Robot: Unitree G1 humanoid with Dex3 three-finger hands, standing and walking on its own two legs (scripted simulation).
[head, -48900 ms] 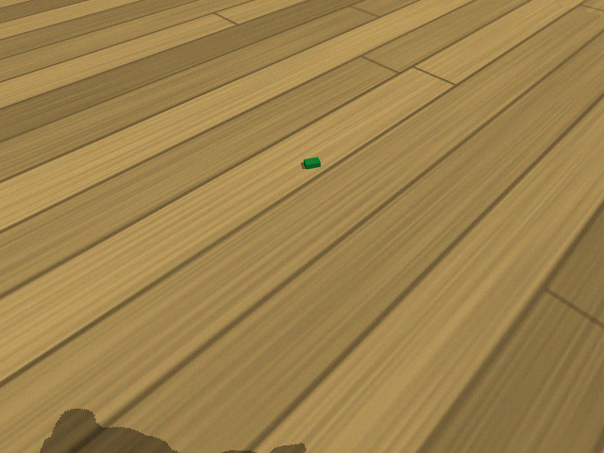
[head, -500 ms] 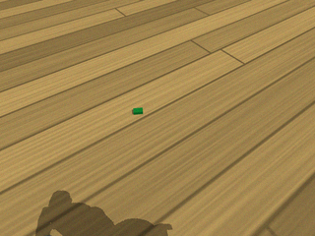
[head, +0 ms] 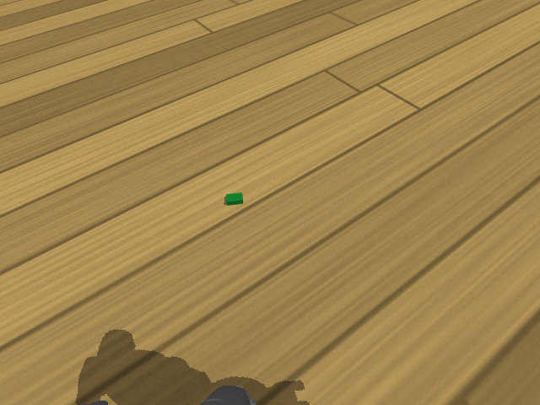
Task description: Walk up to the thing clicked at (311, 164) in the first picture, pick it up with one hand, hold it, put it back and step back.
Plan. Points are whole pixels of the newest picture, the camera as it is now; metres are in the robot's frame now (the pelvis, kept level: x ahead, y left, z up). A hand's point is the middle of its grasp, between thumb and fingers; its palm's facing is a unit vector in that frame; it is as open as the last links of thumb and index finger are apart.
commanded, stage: step back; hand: left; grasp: from above
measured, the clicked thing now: (234, 199) +1.07 +0.25 -0.75
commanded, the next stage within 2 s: stand in 0.28 s
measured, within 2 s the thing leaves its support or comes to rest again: neither
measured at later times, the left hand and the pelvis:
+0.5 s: hand out of the picture +0.10 +0.28 -0.15, palm faces -0.01 -0.94 -0.34, open 7.4 cm; pelvis +0.02 +0.03 +0.01, yaw +0 degrees
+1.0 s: hand out of the picture +0.10 +0.28 -0.14, palm faces -0.04 -0.94 -0.34, open 7.4 cm; pelvis +0.03 +0.02 +0.02, yaw +0 degrees
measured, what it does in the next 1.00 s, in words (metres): steps on the spot: left foot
